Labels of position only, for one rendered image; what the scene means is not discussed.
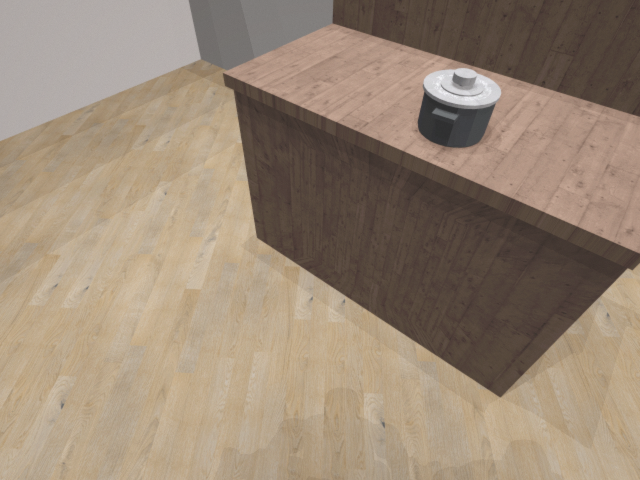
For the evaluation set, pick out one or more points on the table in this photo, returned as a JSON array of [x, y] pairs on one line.
[[484, 255]]

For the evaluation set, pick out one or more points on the lid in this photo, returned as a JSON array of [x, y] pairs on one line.
[[440, 87]]

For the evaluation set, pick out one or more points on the pot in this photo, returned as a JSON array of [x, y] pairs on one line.
[[450, 126]]

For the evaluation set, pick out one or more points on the knob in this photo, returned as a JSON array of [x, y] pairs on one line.
[[464, 77]]

